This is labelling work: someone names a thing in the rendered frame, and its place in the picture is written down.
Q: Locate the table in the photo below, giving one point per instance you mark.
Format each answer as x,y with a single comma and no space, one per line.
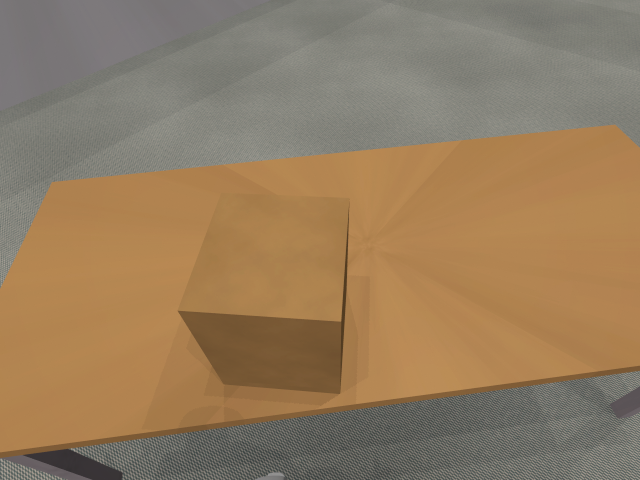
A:
473,266

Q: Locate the carton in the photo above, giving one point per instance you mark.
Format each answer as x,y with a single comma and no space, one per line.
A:
267,294

